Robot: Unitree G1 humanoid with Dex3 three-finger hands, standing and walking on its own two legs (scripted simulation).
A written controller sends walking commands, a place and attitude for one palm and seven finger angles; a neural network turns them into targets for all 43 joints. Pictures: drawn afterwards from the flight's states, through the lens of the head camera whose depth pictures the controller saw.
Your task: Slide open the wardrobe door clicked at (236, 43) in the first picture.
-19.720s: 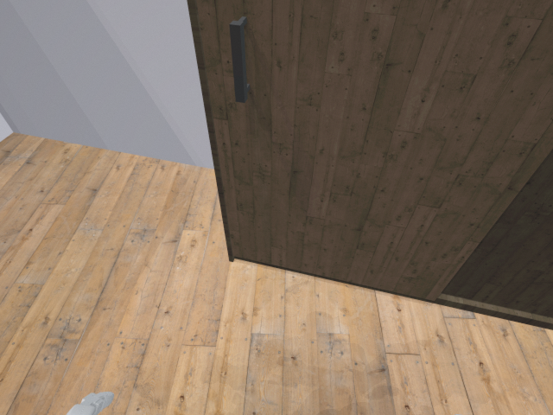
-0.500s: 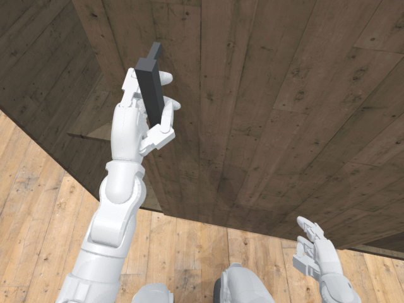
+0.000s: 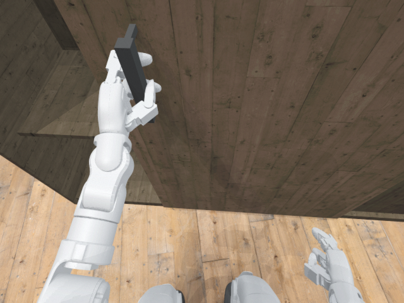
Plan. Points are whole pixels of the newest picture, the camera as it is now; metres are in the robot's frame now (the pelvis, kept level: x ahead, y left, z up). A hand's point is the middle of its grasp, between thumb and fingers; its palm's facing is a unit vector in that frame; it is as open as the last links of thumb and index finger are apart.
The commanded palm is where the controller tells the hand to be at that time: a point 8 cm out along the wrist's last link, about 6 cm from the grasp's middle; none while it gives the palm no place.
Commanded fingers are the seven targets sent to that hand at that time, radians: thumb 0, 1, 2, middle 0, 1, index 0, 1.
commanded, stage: step sideways, sliding the door along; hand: left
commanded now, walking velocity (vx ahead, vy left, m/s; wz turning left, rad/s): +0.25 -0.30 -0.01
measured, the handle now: (141, 78) +0.46 +0.14 +0.15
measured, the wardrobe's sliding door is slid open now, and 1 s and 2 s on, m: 0.45 0.66 0.66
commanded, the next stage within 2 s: stop walking and hold the door there in 1.10 s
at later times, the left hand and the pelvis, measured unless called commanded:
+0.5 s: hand (240, 108) +0.40 -0.03 +0.15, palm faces +0.14 -0.98 -0.11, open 6.5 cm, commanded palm +0.38 -0.05 +0.16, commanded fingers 0.00 0.90 0.90 -0.45 -1.40 -0.45 -1.40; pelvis -0.02 -0.17 +0.00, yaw +1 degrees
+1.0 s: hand (283, 103) +0.41 -0.10 +0.15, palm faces +0.43 -0.90 -0.08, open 6.7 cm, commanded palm +0.38 -0.13 +0.15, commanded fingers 0.00 0.90 0.90 -0.45 -1.40 -0.45 -1.40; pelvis +0.01 -0.34 +0.00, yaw +6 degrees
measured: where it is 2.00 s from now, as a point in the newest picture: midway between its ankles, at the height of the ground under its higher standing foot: outside the picture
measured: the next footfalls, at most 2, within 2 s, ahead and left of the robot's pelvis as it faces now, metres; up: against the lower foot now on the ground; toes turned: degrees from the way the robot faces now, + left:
right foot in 0.26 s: +0.01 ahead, -0.29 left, +0.00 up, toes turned -7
left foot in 0.44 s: +0.03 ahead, -0.03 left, +0.00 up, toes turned +12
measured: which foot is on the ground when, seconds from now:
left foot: down 0.00-0.26, up 0.28-0.42, down 0.44-0.78, up 0.80-0.96, down 0.98-1.00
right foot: up 0.00-0.24, down 0.26-0.44, up 0.46-0.76, down 0.78-0.98, up 1.00-1.00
